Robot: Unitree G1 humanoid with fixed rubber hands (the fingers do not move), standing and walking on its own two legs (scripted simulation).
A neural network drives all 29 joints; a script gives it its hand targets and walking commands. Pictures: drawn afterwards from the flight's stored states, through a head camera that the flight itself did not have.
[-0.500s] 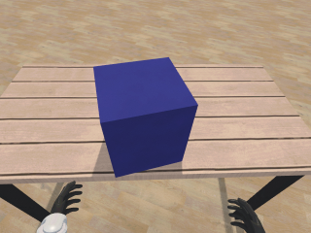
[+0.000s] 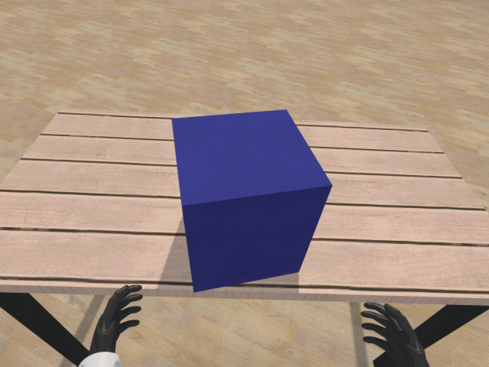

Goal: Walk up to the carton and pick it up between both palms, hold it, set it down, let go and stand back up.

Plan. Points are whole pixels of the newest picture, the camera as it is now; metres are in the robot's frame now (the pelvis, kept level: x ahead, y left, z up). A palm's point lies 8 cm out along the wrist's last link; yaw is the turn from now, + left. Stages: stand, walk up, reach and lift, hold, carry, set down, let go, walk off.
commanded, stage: reach and lift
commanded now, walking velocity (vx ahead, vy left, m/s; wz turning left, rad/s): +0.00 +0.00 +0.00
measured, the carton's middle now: (240, 201) +0.39 +0.02 +0.06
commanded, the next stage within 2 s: none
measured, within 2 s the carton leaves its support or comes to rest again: neither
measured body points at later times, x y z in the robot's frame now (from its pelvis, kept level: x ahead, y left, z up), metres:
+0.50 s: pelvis -0.02 -0.02 +0.00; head -0.03 -0.01 +0.45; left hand +0.19 +0.19 +0.05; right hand +0.21 -0.23 +0.04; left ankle -0.03 +0.12 -0.75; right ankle -0.01 -0.12 -0.75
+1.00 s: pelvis -0.02 -0.02 +0.00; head -0.02 -0.02 +0.45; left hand +0.25 +0.20 +0.11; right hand +0.29 -0.22 +0.09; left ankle -0.03 +0.12 -0.75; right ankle -0.01 -0.12 -0.75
